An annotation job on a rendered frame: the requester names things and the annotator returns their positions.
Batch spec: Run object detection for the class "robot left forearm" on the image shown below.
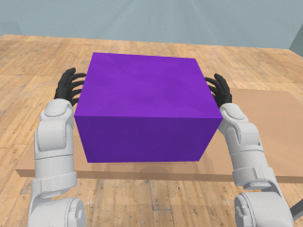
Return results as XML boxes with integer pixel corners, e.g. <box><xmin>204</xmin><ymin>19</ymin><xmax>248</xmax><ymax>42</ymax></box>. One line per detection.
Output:
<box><xmin>27</xmin><ymin>98</ymin><xmax>78</xmax><ymax>227</ymax></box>

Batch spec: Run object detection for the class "robot right forearm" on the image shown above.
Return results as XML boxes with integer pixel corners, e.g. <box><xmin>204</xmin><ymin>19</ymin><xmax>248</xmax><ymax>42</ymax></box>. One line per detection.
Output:
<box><xmin>218</xmin><ymin>103</ymin><xmax>294</xmax><ymax>227</ymax></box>

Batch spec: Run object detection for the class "right robot hand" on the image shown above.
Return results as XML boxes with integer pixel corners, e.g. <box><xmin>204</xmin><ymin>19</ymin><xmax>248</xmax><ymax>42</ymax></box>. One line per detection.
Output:
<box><xmin>205</xmin><ymin>73</ymin><xmax>232</xmax><ymax>109</ymax></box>

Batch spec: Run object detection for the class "right robot upper arm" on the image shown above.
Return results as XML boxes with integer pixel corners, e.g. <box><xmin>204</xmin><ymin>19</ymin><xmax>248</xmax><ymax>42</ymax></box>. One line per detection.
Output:
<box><xmin>234</xmin><ymin>191</ymin><xmax>293</xmax><ymax>227</ymax></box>

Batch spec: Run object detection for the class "left robot hand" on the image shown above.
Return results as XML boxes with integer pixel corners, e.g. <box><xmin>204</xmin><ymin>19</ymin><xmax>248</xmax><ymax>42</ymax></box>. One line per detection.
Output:
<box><xmin>54</xmin><ymin>67</ymin><xmax>86</xmax><ymax>107</ymax></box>

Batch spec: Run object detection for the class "table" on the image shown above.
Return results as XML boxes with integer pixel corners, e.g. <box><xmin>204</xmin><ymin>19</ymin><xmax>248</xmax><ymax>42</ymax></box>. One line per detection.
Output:
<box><xmin>15</xmin><ymin>79</ymin><xmax>303</xmax><ymax>221</ymax></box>

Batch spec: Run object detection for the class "carton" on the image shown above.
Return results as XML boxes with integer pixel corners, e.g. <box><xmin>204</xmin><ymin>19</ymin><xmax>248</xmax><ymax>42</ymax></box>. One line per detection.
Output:
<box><xmin>74</xmin><ymin>52</ymin><xmax>223</xmax><ymax>163</ymax></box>

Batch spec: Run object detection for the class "left robot upper arm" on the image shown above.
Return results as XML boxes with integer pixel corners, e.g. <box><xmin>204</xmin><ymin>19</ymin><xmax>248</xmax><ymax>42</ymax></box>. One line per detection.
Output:
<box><xmin>28</xmin><ymin>197</ymin><xmax>87</xmax><ymax>227</ymax></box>

